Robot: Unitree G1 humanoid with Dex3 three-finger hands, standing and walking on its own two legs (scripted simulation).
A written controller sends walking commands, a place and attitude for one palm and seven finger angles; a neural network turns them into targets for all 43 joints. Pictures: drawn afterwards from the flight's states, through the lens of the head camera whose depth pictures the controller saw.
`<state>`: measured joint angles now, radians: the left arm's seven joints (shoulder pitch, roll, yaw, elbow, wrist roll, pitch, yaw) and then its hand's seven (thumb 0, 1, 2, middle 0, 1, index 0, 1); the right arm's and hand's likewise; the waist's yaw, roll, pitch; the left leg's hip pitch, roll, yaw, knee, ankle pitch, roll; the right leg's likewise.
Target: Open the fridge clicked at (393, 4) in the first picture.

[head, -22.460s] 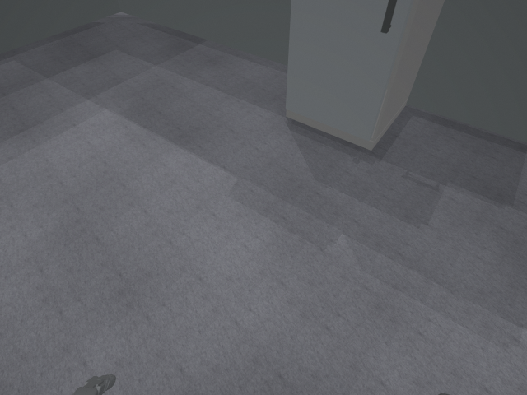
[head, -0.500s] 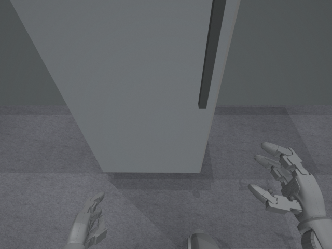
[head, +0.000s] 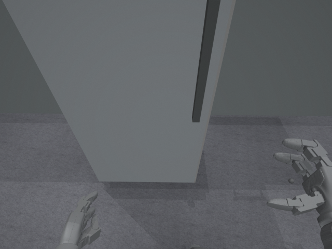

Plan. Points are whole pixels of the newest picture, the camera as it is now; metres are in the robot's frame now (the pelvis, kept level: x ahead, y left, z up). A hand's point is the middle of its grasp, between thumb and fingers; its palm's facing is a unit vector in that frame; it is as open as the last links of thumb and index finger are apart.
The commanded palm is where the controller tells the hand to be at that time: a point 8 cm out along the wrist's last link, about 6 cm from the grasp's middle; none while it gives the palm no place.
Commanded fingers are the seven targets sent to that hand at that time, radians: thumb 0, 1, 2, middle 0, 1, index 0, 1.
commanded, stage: raise the hand to about handle height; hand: right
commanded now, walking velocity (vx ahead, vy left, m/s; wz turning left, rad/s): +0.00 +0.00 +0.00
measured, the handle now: (201, 69) +0.58 -0.09 +0.15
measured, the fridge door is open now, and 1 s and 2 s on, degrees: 0 0 0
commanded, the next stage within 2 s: move the hooked fingers beside the handle in 0.92 s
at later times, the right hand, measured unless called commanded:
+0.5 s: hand (309, 155) +0.27 -0.26 +0.16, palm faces +0.05 +1.00 -0.04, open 14.0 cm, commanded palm +0.24 -0.30 +0.16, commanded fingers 0.00 0.50 -0.30 0.30 1.20 0.30 1.20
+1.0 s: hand (298, 154) +0.28 -0.25 +0.15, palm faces +0.04 +1.00 -0.04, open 14.0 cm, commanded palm +0.24 -0.30 +0.16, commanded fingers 0.00 0.50 -0.30 0.30 1.20 0.30 1.20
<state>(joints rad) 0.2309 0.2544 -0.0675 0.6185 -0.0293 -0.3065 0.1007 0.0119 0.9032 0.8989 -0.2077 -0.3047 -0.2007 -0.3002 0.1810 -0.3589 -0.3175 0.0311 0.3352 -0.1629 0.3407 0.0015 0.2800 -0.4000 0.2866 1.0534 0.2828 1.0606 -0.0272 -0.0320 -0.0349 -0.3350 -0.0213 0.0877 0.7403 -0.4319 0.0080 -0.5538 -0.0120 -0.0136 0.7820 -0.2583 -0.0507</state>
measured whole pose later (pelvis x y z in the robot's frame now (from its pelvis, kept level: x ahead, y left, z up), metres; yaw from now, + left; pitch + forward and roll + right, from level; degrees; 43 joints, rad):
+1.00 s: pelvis +0.00 +0.02 +0.02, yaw +0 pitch -2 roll +2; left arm 0.23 0.27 -0.08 0.64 -0.05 -0.27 0.12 0.01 0.90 0.90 -0.21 -0.30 -0.20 -0.30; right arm -0.05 -0.42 -0.41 0.23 0.34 0.00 0.45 -0.01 0.50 -0.30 0.30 1.20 0.30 1.20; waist -0.04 -0.05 -0.01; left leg -0.18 -0.04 0.08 0.57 -0.35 0.03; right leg -0.38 -0.02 -0.02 0.59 -0.18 -0.02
